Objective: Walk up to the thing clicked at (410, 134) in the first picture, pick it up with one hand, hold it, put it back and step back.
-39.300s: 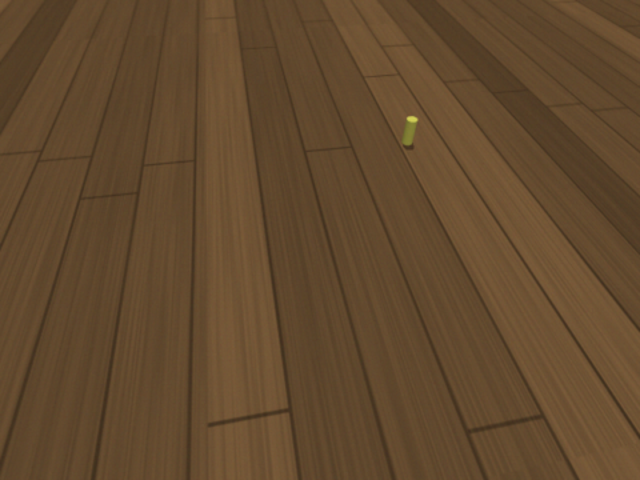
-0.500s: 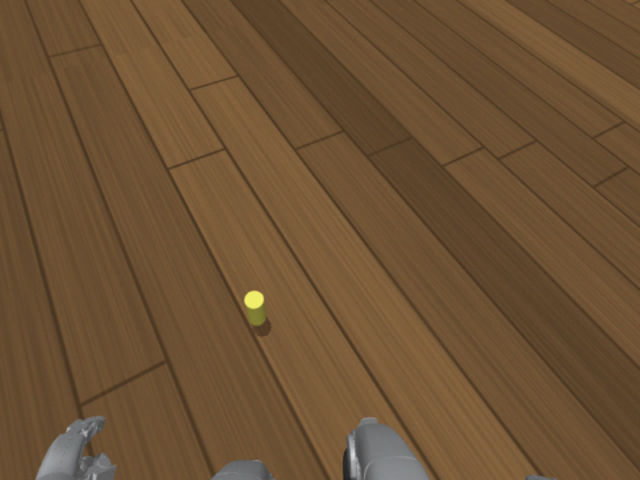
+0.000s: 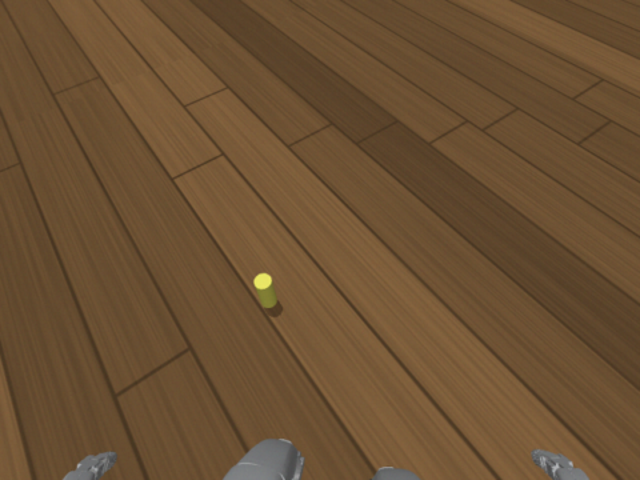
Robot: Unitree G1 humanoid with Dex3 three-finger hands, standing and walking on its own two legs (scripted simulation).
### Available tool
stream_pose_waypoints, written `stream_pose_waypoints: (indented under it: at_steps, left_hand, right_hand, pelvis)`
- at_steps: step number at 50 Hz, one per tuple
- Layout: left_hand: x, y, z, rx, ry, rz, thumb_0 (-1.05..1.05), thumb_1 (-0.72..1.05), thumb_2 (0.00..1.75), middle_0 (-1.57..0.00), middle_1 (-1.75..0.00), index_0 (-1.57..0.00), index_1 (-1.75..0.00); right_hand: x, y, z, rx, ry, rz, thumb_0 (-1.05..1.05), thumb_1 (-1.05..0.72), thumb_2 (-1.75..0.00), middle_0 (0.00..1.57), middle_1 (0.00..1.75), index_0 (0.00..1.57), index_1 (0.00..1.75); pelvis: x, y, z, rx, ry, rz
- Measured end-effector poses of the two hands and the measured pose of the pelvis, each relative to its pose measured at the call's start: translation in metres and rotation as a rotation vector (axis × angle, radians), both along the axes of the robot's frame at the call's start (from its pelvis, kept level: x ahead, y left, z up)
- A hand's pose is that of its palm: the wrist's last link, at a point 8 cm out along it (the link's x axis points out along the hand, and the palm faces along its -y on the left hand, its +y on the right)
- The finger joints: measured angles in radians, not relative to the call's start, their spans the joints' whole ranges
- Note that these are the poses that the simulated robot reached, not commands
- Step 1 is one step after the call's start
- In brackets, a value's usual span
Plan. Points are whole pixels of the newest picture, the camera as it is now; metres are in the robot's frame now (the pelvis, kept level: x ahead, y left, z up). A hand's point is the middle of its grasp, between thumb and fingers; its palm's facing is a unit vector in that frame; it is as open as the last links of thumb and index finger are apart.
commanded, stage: step back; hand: left
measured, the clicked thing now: (266, 291) +0.68 +0.23 -0.70
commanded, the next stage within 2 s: none
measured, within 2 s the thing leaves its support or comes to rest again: neither
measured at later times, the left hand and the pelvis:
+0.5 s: hand out of the picture -0.07 +0.28 -0.17, palm faces -0.05 -0.92 -0.38, open 7.4 cm; pelvis -0.16 +0.01 -0.01, yaw -2 degrees
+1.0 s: hand out of the picture -0.20 +0.26 -0.15, palm faces +0.03 -0.93 -0.36, open 7.4 cm; pelvis -0.33 -0.01 -0.01, yaw +3 degrees
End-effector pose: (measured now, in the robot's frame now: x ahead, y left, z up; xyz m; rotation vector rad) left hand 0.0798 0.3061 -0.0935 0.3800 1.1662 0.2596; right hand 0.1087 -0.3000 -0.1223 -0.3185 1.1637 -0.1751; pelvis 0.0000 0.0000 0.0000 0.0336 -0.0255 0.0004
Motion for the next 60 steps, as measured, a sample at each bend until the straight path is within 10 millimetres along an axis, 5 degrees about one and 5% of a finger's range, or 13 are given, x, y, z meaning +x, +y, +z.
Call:
stream_pose_waypoints:
  at_steps: [5, 10, 15, 20, 28, 34, 40, 48, 55, 60]
  left_hand:
    - [0.000, 0.012, 0.001, 0.011, -0.084, -0.028, 0.01, 0.90, 0.90, -0.20, -0.30, -0.21, -0.30]
    - [-0.015, 0.030, -0.020, -0.020, -0.139, -0.028, 0.01, 0.90, 0.90, -0.20, -0.30, -0.20, -0.30]
    - [-0.055, 0.028, -0.023, -0.063, -0.075, -0.006, 0.01, 0.90, 0.90, -0.20, -0.30, -0.20, -0.30]
    - [-0.105, 0.027, -0.026, -0.069, -0.014, -0.001, 0.01, 0.90, 0.90, -0.20, -0.30, -0.20, -0.30]
    - [-0.182, 0.009, -0.036, -0.026, 0.074, -0.040, 0.01, 0.90, 0.90, -0.20, -0.30, -0.20, -0.30]
    - [-0.236, -0.010, -0.013, -0.026, 0.060, -0.020, 0.01, 0.90, 0.90, -0.20, -0.30, -0.21, -0.30]
    - [-0.250, -0.003, -0.002, 0.009, -0.008, -0.023, 0.01, 0.90, 0.90, -0.20, -0.30, -0.21, -0.30]
    - [-0.276, 0.003, -0.023, -0.032, -0.099, -0.003, 0.01, 0.90, 0.90, -0.20, -0.30, -0.20, -0.30]
    - [-0.337, -0.016, -0.026, -0.095, -0.026, 0.005, 0.01, 0.90, 0.90, -0.20, -0.30, -0.20, -0.30]
    - [-0.379, -0.031, -0.031, -0.072, 0.011, 0.001, 0.01, 0.90, 0.90, -0.20, -0.30, -0.20, -0.30]
  right_hand:
    - [-0.047, -0.001, -0.002, -0.053, 0.053, 0.009, 0.01, -0.91, -0.90, 0.21, 0.30, 0.20, 0.30]
    - [-0.092, 0.011, 0.000, -0.097, 0.079, 0.025, 0.01, -0.91, -0.90, 0.21, 0.30, 0.20, 0.30]
    - [-0.129, 0.019, 0.023, -0.099, 0.071, 0.025, 0.01, -0.91, -0.90, 0.21, 0.30, 0.20, 0.30]
    - [-0.143, 0.013, 0.033, -0.115, 0.017, 0.026, 0.01, -0.90, -0.90, 0.21, 0.30, 0.20, 0.30]
    - [-0.171, -0.014, 0.014, -0.097, -0.095, 0.026, 0.01, -0.90, -0.90, 0.21, 0.30, 0.20, 0.30]
    - [-0.220, -0.023, 0.007, -0.053, -0.066, -0.019, 0.01, -0.91, -0.90, 0.21, 0.30, 0.20, 0.30]
    - [-0.279, -0.022, 0.006, -0.062, 0.006, 0.001, 0.01, -0.91, -0.90, 0.21, 0.30, 0.20, 0.30]
    - [-0.350, -0.005, 0.005, -0.081, 0.088, 0.055, 0.01, -0.91, -0.90, 0.21, 0.30, 0.20, 0.30]
    - [-0.366, -0.019, 0.025, -0.099, -0.004, 0.055, 0.01, -0.90, -0.90, 0.21, 0.30, 0.21, 0.30]
    - [-0.369, -0.041, 0.018, -0.090, -0.077, 0.042, 0.01, -0.90, -0.90, 0.21, 0.30, 0.20, 0.30]
  pelvis:
    - [-0.031, 0.011, -0.005, -0.021, 0.010, 0.032]
    - [-0.070, 0.022, -0.017, 0.007, -0.031, 0.043]
    - [-0.096, 0.024, -0.003, -0.053, -0.018, 0.044]
    - [-0.125, 0.020, 0.001, -0.055, 0.006, 0.008]
    - [-0.188, -0.001, -0.018, -0.039, -0.008, -0.058]
    - [-0.224, -0.010, -0.008, -0.007, -0.017, -0.051]
    - [-0.259, -0.009, -0.004, -0.005, 0.015, 0.000]
    - [-0.316, -0.007, -0.013, 0.000, -0.019, 0.047]
    - [-0.347, -0.018, -0.004, -0.043, 0.000, 0.024]
    - [-0.369, -0.031, -0.011, -0.076, -0.026, 0.000]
